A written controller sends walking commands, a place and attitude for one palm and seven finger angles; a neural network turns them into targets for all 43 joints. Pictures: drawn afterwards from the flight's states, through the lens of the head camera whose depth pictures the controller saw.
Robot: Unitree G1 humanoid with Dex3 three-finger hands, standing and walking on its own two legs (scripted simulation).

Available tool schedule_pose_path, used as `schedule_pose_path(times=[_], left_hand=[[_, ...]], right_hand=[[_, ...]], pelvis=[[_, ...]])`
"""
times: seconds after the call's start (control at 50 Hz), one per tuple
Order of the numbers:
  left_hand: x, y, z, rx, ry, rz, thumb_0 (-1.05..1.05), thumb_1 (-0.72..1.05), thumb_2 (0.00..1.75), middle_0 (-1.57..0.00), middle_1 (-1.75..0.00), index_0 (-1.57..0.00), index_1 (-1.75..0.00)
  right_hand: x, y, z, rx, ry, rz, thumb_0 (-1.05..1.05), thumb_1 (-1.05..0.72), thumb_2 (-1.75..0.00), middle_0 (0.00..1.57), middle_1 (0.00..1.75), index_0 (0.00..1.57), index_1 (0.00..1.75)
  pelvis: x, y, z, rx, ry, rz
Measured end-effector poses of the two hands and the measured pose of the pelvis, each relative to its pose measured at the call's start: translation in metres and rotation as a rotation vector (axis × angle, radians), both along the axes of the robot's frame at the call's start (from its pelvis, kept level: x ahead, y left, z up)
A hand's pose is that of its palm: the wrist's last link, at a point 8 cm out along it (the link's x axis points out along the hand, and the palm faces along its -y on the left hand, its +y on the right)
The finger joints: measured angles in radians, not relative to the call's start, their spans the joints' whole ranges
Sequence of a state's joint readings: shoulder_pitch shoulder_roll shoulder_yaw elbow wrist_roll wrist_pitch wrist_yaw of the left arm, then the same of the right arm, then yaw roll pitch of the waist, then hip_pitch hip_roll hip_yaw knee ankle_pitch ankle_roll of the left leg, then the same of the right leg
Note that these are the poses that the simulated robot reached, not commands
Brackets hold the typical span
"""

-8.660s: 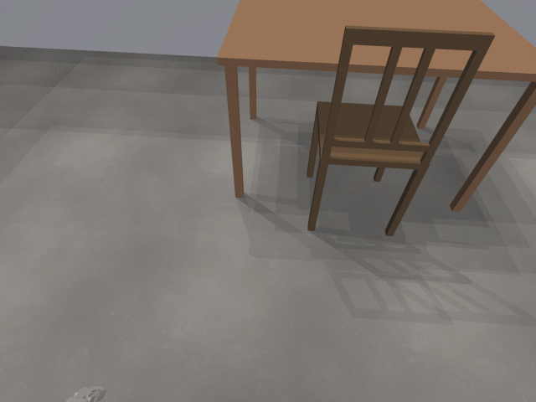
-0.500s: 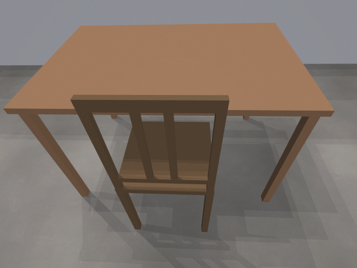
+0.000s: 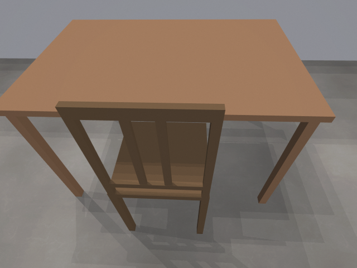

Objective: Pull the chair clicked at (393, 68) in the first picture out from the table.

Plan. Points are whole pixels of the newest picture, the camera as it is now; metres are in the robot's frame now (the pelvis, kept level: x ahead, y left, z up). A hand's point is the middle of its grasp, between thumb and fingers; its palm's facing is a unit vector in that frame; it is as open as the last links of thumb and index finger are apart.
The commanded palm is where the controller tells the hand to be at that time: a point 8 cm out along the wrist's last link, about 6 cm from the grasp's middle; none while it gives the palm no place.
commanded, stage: look again from close up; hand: left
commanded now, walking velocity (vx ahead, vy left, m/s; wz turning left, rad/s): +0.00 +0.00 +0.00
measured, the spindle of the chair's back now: (135, 156) +0.44 +0.16 -0.07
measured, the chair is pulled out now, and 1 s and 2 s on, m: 0.00 0.00 0.00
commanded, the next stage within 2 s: none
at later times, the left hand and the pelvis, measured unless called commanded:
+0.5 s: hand out of the picture +0.01 +0.16 -0.17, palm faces +0.03 -0.98 -0.20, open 7.3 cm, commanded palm none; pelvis +0.01 -0.02 +0.00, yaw +0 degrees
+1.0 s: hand out of the picture -0.01 +0.15 -0.17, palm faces +0.04 -0.98 -0.17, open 7.3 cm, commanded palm none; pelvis +0.01 -0.01 +0.00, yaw +0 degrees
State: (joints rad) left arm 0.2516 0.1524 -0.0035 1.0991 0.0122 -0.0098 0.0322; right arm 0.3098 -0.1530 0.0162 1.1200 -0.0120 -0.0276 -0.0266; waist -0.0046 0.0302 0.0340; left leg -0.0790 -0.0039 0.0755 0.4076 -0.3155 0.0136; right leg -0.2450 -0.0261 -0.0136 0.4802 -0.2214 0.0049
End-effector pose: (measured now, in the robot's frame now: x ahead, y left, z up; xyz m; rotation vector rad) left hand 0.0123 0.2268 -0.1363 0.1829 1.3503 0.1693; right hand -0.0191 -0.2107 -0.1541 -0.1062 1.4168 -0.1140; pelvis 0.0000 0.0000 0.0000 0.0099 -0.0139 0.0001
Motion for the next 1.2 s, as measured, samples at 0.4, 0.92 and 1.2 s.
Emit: schedule_pose_path(times=[0.4,0.92,1.2], left_hand=[[-0.004,-0.018,-0.003,-0.019,0.023,0.021,0.01,0.92,0.9,-0.2,-0.3,-0.2,-0.3],[-0.023,-0.028,-0.008,-0.054,0.048,0.035,0.01,0.92,0.9,-0.2,-0.3,-0.2,-0.3],[-0.025,-0.023,-0.009,-0.059,0.049,0.034,0.01,0.92,0.9,-0.2,-0.3,-0.2,-0.3]], right_hand=[[0.023,-0.021,0.004,-0.027,-0.025,0.014,0.0,-0.91,-0.9,0.2,0.29,0.2,0.29],[-0.007,-0.008,0.007,-0.011,0.037,-0.013,0.0,-0.91,-0.9,0.2,0.29,0.2,0.29],[-0.012,0.002,0.008,-0.007,0.037,-0.024,0.0,-0.91,-0.9,0.2,0.29,0.2,0.29]], pelvis=[[0.011,-0.014,0.001,-0.007,-0.003,0.005],[0.009,-0.014,0.002,-0.015,-0.002,0.01],[0.007,-0.008,0.002,-0.016,-0.001,0.006]])
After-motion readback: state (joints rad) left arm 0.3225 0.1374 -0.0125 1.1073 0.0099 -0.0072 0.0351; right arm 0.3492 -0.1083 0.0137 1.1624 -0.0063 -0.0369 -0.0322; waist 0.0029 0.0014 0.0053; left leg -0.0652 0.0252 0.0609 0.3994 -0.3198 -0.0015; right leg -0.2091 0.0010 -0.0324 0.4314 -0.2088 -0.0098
